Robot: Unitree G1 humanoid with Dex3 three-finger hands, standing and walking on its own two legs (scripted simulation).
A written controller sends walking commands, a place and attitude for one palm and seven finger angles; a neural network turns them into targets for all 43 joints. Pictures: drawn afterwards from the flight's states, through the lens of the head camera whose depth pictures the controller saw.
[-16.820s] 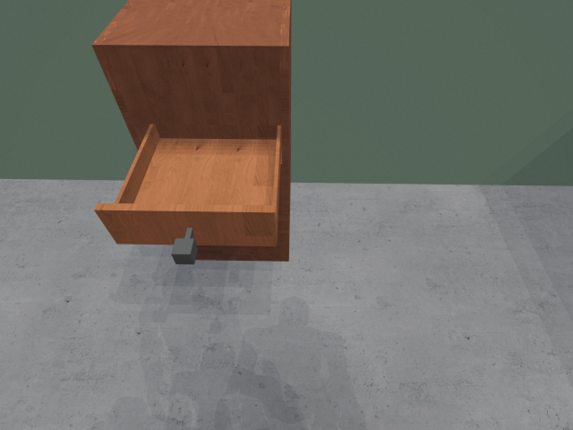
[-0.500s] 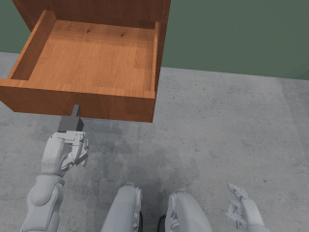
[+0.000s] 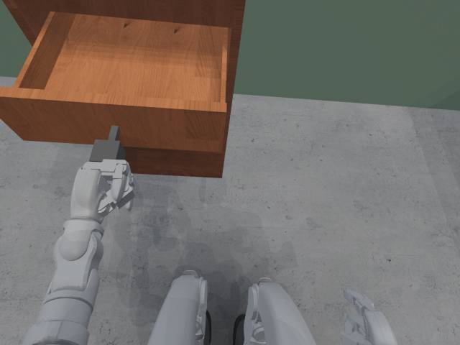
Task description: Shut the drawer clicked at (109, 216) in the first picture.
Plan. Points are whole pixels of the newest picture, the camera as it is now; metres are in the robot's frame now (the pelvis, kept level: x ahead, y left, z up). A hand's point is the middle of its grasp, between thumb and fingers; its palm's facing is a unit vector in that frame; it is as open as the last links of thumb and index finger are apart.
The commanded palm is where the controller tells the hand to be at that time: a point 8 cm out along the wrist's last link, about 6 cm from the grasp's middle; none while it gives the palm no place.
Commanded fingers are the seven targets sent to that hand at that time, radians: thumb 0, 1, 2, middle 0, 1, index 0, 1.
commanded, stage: push the drawer shut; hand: left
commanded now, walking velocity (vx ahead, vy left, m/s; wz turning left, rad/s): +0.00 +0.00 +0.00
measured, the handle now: (111, 146) +0.43 +0.23 +0.01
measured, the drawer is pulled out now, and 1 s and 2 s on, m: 0.20 0.09 0.00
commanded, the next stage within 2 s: none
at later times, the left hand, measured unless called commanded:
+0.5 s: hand (136, 162) +0.41 +0.19 +0.00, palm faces +0.02 -1.00 -0.05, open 3.5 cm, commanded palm +0.42 +0.23 +0.02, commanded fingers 0.00 0.90 0.90 -1.40 -1.60 -1.40 -1.60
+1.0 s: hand (142, 131) +0.48 +0.19 +0.00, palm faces +0.02 -1.00 -0.05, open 3.5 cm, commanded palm +0.48 +0.22 +0.02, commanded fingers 0.00 0.90 0.90 -1.40 -1.60 -1.40 -1.60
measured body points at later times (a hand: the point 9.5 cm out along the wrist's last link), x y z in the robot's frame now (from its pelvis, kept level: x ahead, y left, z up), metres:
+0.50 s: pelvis +0.00 +0.00 +0.00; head +0.14 +0.03 +0.43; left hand +0.40 +0.24 +0.01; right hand +0.12 -0.27 -0.11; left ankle +0.05 +0.06 -0.57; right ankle +0.04 -0.09 -0.57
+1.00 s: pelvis +0.00 +0.00 -0.01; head +0.16 +0.03 +0.41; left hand +0.47 +0.24 +0.01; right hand +0.05 -0.28 -0.12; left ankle +0.05 +0.06 -0.57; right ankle +0.04 -0.09 -0.57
